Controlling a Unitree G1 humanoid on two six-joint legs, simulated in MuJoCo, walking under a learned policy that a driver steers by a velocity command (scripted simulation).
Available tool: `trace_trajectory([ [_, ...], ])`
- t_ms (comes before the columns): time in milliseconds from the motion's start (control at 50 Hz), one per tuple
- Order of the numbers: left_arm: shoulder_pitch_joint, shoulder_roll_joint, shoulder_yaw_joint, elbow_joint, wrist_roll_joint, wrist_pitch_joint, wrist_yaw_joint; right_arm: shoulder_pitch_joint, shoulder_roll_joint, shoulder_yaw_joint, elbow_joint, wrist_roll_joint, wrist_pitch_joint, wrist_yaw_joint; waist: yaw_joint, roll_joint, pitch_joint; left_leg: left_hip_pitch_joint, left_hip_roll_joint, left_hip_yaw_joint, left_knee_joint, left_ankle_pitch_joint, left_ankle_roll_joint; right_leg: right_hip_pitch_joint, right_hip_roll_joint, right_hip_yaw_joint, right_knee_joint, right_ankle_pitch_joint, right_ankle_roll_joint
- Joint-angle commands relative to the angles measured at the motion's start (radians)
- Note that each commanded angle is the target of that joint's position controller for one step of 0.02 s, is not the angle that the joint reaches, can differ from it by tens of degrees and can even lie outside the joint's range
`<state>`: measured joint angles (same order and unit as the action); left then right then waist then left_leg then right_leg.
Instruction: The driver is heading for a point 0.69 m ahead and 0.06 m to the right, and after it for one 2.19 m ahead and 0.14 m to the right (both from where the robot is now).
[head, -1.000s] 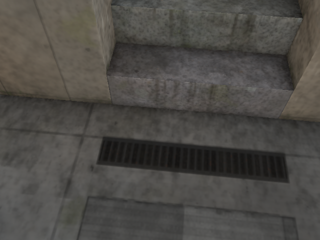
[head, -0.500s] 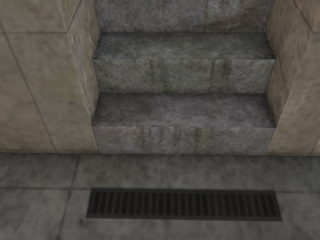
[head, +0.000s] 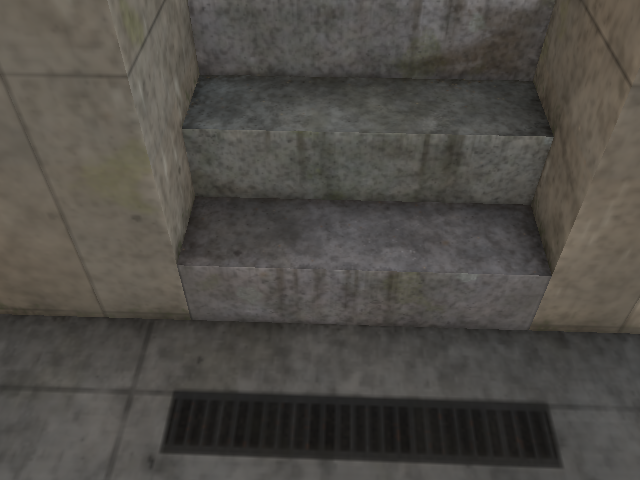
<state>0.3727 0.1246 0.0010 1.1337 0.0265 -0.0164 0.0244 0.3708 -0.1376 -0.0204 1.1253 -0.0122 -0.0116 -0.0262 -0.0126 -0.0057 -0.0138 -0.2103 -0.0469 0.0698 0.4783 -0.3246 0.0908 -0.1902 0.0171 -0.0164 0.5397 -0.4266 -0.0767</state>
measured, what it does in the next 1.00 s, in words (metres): walks ahead: left foot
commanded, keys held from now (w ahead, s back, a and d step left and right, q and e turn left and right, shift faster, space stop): w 0.96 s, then no key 0.04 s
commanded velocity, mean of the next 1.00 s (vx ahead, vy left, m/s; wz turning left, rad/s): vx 0.44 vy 0.00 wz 0.00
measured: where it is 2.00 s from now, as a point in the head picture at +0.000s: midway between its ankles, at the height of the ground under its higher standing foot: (323, 437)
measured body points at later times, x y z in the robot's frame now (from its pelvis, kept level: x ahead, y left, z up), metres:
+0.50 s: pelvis +0.20 -0.01 -0.01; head +0.24 +0.00 +0.43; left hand +0.06 +0.21 -0.15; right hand +0.40 -0.22 -0.13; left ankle +0.35 +0.09 -0.72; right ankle +0.00 -0.10 -0.74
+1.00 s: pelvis +0.49 +0.00 +0.00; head +0.52 +0.01 +0.45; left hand +0.70 +0.21 -0.12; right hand +0.42 -0.23 -0.15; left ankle +0.36 +0.08 -0.74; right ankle +0.66 -0.11 -0.72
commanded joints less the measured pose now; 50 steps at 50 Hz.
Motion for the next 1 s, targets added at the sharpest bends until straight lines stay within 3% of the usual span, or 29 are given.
trace_trajectory([
  [20,-0.046,0.043,0.009,-0.075,0.011,-0.031,-0.016,0.142,-0.145,-0.042,0.007,-0.004,-0.008,0.001,-0.040,0.122,0.153,0.054,0.336,-0.474,-0.339,-0.460,0.157,-0.255,-0.012,-0.041,0.088,0.022,-0.014],
  [60,-0.024,0.049,0.016,-0.084,0.005,-0.044,-0.026,0.086,-0.149,-0.048,-0.011,0.000,-0.014,0.005,0.000,0.095,0.150,-0.035,0.334,-0.446,-0.351,-0.429,0.151,-0.162,-0.026,-0.036,0.077,0.014,-0.023],
  [100,0.096,0.023,0.017,-0.048,-0.004,-0.052,-0.028,-0.015,-0.142,-0.051,-0.042,0.011,-0.018,0.009,0.075,0.077,0.166,-0.207,0.253,-0.320,-0.283,-0.396,0.104,0.065,0.001,-0.053,-0.074,0.039,-0.038],
  [120,0.188,0.036,0.024,-0.017,-0.003,-0.057,-0.021,-0.074,-0.124,-0.049,-0.068,0.013,-0.025,0.012,0.115,0.024,0.173,-0.339,0.187,-0.231,-0.171,-0.343,0.072,0.221,-0.018,0.000,-0.152,0.037,-0.049],
  [140,0.297,0.111,0.043,0.002,0.000,-0.064,-0.007,-0.147,-0.065,-0.032,-0.115,0.018,-0.038,0.019,0.162,-0.152,0.156,-0.504,0.068,-0.084,0.079,-0.248,0.018,0.343,-0.190,0.287,-0.317,-0.168,-0.095],
  [160,0.364,0.189,0.067,0.019,-0.005,-0.061,-0.002,-0.178,-0.050,-0.025,-0.151,-0.004,-0.050,0.026,0.173,-0.276,0.182,-0.638,0.008,0.037,0.317,-0.180,-0.001,0.392,-0.373,0.557,-0.449,-0.269,-0.160],
  [180,0.318,0.164,0.064,0.012,0.002,-0.055,0.001,-0.196,-0.111,-0.040,-0.153,-0.034,-0.054,0.033,0.135,-0.140,0.219,-0.655,0.061,-0.026,0.446,-0.150,0.008,0.331,-0.391,0.547,-0.424,-0.192,-0.182],
  [220,0.215,0.133,0.054,-0.027,-0.001,-0.065,-0.002,-0.148,-0.088,-0.039,-0.131,-0.024,-0.063,0.050,0.060,-0.045,0.184,-0.613,0.095,-0.060,0.522,-0.036,0.004,0.294,-0.324,0.413,-0.425,-0.014,-0.148],
  [280,0.181,0.108,0.042,-0.037,-0.008,-0.084,-0.002,-0.170,-0.084,-0.044,-0.138,-0.023,-0.053,0.064,0.026,-0.052,0.152,-0.569,0.100,-0.027,0.515,0.082,-0.028,0.268,-0.250,0.237,-0.428,0.288,-0.114],
  [340,0.204,0.102,0.032,-0.026,-0.007,-0.091,-0.003,-0.283,-0.064,-0.035,-0.189,-0.018,-0.042,0.063,0.031,-0.073,0.161,-0.538,0.086,0.017,0.415,0.151,-0.047,0.217,-0.208,0.126,-0.400,0.544,-0.107],
  [380,0.204,0.115,0.030,-0.027,-0.005,-0.094,-0.004,-0.376,-0.053,-0.025,-0.230,-0.011,-0.039,0.063,0.045,-0.096,0.175,-0.459,0.071,0.045,0.280,0.199,-0.044,0.165,-0.191,0.084,-0.401,0.612,-0.104],
  [400,0.207,0.138,0.036,-0.027,-0.010,-0.103,0.002,-0.438,-0.054,-0.019,-0.259,-0.018,-0.036,0.062,0.059,-0.100,0.175,-0.440,0.064,0.054,0.222,0.213,-0.042,0.170,-0.209,0.096,-0.411,0.637,-0.108],
  [440,0.195,0.165,0.043,-0.023,-0.012,-0.112,0.005,-0.464,-0.076,-0.019,-0.282,-0.014,-0.035,0.059,0.046,-0.109,0.172,-0.371,0.053,0.066,0.134,0.221,-0.014,0.198,-0.227,0.079,-0.406,0.718,-0.102],
  [480,0.135,0.196,0.051,-0.036,-0.008,-0.126,0.008,-0.407,-0.132,-0.038,-0.281,-0.008,-0.042,0.043,-0.006,-0.106,0.116,-0.229,0.026,0.064,0.071,0.221,0.027,0.229,-0.237,0.051,-0.310,0.960,-0.080],
  [520,0.113,0.213,0.058,-0.036,-0.011,-0.118,0.009,-0.146,-0.179,-0.067,-0.196,-0.011,-0.053,0.020,-0.113,-0.097,-0.045,0.059,-0.024,0.080,0.020,0.195,0.063,0.231,-0.204,0.002,0.000,1.104,-0.048],
  [540,0.113,0.183,0.048,-0.043,-0.010,-0.109,0.006,0.015,-0.223,-0.085,-0.153,-0.024,-0.060,0.010,-0.174,-0.066,-0.137,0.292,0.069,-0.023,0.008,0.091,0.089,0.068,-0.165,-0.015,0.243,0.881,-0.035],
  [560,0.193,0.070,0.024,-0.070,-0.040,-0.101,-0.008,0.128,-0.310,-0.106,-0.144,-0.056,-0.064,0.005,-0.151,0.123,-0.261,0.557,0.380,-0.482,-0.071,-0.288,0.184,-0.259,-0.034,-0.060,0.634,0.314,-0.006],
  [580,0.171,0.109,0.038,-0.078,-0.028,-0.097,-0.028,0.066,-0.320,-0.108,-0.145,-0.038,-0.060,0.020,-0.117,0.173,-0.269,0.509,0.471,-0.876,-0.303,-0.396,0.252,-0.430,0.063,0.042,0.830,-0.037,-0.012],
  [600,0.047,0.151,0.048,-0.119,-0.021,-0.095,-0.033,-0.092,-0.279,-0.094,-0.167,-0.013,-0.065,0.026,-0.050,0.095,-0.090,0.355,0.422,-0.704,-0.316,-0.417,0.207,-0.494,-0.043,0.074,0.803,0.077,-0.032],
  [620,-0.013,0.156,0.048,-0.129,-0.012,-0.100,-0.041,-0.161,-0.210,-0.076,-0.180,0.002,-0.078,0.034,-0.032,0.027,-0.014,0.196,0.385,-0.557,-0.326,-0.248,0.180,-0.446,-0.083,0.062,0.723,0.165,-0.031],
  [640,-0.022,0.149,0.051,-0.123,-0.003,-0.098,-0.049,-0.170,-0.167,-0.061,-0.173,-0.006,-0.083,0.035,-0.003,-0.008,0.016,0.093,0.334,-0.452,-0.346,-0.099,0.150,-0.376,-0.109,0.068,0.654,0.191,-0.023],
  [680,0.014,0.100,0.045,-0.119,0.025,-0.070,-0.057,-0.132,-0.117,-0.037,-0.129,0.003,-0.094,0.029,0.049,0.042,0.034,0.008,0.269,-0.294,-0.356,0.092,0.115,-0.294,-0.128,0.064,0.580,0.195,-0.001],
  [740,-0.079,0.120,0.049,-0.166,0.041,-0.051,-0.066,-0.071,-0.156,-0.039,-0.108,0.018,-0.106,0.025,0.049,0.058,0.059,0.014,0.252,-0.215,-0.382,0.212,0.115,-0.372,-0.146,0.033,0.518,0.258,0.021],
  [820,-0.303,0.132,0.047,-0.248,0.013,-0.048,-0.062,-0.013,-0.162,-0.033,-0.097,0.007,-0.111,0.026,0.001,0.038,0.105,0.046,0.214,-0.131,-0.404,0.359,0.099,-0.459,-0.144,-0.016,0.311,0.410,0.060],
  [840,-0.329,0.121,0.041,-0.258,0.013,-0.049,-0.063,0.019,-0.145,-0.029,-0.091,0.009,-0.116,0.028,-0.003,0.047,0.097,0.068,0.208,-0.110,-0.386,0.417,0.087,-0.443,-0.130,-0.021,0.245,0.447,0.062],
  [880,-0.395,0.106,0.032,-0.281,0.008,-0.052,-0.067,0.029,-0.163,-0.032,-0.096,0.011,-0.128,0.028,-0.018,0.065,0.084,0.067,0.181,-0.060,-0.356,0.513,0.055,-0.353,-0.089,-0.054,0.098,0.529,0.061],
  [940,-0.443,0.116,0.034,-0.289,0.001,-0.055,-0.057,0.063,-0.169,-0.033,-0.087,0.006,-0.128,0.017,-0.032,0.083,0.086,0.171,0.210,-0.075,-0.333,0.569,0.056,-0.341,-0.065,-0.056,0.004,0.507,0.045],
  [980,-0.432,0.123,0.035,-0.293,0.022,-0.074,-0.049,0.022,-0.183,-0.035,-0.102,0.006,-0.123,0.007,-0.008,0.071,0.073,0.230,0.219,-0.074,-0.247,0.776,0.045,-0.304,-0.041,-0.059,-0.044,0.451,0.024],
  [1000,-0.389,0.140,0.041,-0.282,0.032,-0.087,-0.038,0.011,-0.193,-0.043,-0.108,-0.003,-0.123,0.002,0.010,0.069,0.031,0.240,0.217,-0.067,-0.180,0.882,0.032,-0.242,-0.013,-0.056,-0.068,0.433,0.002],
])
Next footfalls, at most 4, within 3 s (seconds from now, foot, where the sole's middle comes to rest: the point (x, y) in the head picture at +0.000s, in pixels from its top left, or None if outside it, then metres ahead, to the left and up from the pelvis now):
0.54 left None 0.40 0.08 -0.78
1.04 right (375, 413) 0.70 -0.10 -0.78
1.36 left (271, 427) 0.67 0.13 -0.78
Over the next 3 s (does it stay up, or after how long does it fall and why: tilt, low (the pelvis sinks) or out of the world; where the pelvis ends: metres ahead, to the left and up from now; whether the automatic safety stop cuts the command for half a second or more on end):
stays up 0.67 0.02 0.01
